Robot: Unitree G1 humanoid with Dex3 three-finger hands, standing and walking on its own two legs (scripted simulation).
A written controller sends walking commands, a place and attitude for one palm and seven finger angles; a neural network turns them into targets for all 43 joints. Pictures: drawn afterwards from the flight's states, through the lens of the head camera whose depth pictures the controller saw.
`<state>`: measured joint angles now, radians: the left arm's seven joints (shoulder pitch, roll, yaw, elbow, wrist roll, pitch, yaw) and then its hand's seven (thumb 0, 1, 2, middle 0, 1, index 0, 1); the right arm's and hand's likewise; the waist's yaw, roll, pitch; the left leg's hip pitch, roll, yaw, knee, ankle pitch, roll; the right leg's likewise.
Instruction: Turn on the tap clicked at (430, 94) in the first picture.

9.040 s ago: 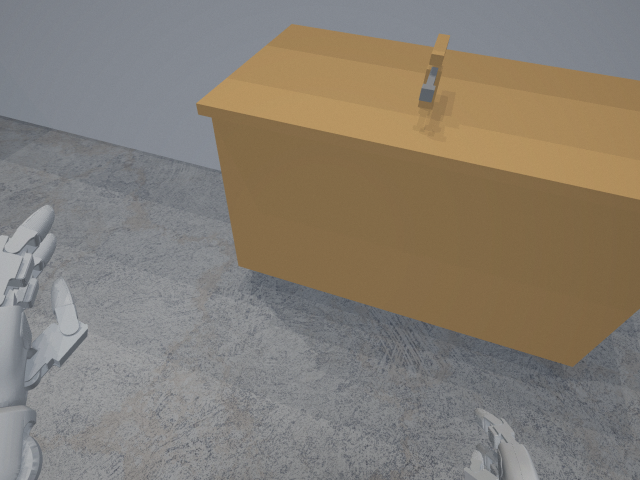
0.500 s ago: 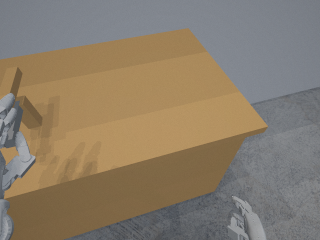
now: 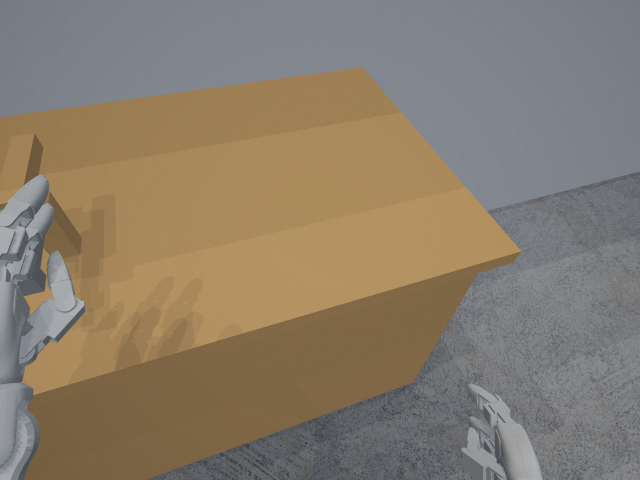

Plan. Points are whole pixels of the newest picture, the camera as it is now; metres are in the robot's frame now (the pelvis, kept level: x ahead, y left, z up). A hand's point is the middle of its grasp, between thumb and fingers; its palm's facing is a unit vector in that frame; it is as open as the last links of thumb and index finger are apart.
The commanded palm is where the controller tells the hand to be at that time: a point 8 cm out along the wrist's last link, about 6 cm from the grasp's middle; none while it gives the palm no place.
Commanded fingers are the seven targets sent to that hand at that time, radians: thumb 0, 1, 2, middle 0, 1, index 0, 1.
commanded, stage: come to a stop and stand still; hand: left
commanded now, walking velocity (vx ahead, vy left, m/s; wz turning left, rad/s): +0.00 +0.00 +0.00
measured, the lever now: (25, 279) +0.30 +0.37 +0.09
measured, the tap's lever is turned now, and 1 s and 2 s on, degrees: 0 0 0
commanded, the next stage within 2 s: look again from close up in 0.68 s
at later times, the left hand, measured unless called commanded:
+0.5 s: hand (43, 300) +0.24 +0.28 +0.16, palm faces +0.40 -0.85 -0.33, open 7.4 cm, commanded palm +0.17 +0.31 +0.18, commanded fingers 0.00 0.90 0.90 -0.20 -0.30 -0.20 -0.30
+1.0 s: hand (37, 300) +0.24 +0.29 +0.16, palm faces +0.42 -0.85 -0.33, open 7.4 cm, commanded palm +0.17 +0.31 +0.18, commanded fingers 0.00 0.90 0.90 -0.20 -0.30 -0.20 -0.30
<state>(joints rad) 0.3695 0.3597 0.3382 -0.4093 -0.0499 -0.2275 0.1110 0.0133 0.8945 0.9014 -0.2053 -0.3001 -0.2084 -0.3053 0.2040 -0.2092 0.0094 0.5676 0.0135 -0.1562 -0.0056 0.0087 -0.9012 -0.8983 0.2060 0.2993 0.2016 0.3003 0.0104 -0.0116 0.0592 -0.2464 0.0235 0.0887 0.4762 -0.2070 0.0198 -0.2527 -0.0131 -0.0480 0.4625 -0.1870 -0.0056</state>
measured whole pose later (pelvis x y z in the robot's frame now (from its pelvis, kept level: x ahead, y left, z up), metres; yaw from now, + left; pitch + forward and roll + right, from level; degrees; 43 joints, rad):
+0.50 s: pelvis +0.01 +0.03 +0.00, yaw +1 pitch -2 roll -1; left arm 0.38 0.35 0.35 -0.44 -0.03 -0.21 0.10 0.01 0.89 0.90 -0.21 -0.30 -0.21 -0.31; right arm 0.18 -0.17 0.03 0.58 0.01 -0.16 -0.01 0.01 -0.90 -0.90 0.21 0.30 0.20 0.30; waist 0.03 -0.04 0.06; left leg -0.22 0.00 0.08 0.47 -0.23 0.05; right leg -0.19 -0.03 -0.05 0.40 -0.18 0.03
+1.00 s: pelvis +0.02 +0.03 +0.00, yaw +1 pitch -2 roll -2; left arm 0.41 0.35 0.35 -0.46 -0.05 -0.19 0.12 0.01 0.89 0.90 -0.21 -0.30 -0.21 -0.31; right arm 0.20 -0.18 0.02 0.58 0.01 -0.11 -0.03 0.01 -0.90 -0.90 0.21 0.30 0.20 0.30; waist 0.03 -0.03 0.07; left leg -0.20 0.00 0.08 0.45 -0.23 0.05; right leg -0.17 -0.03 -0.05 0.37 -0.17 0.03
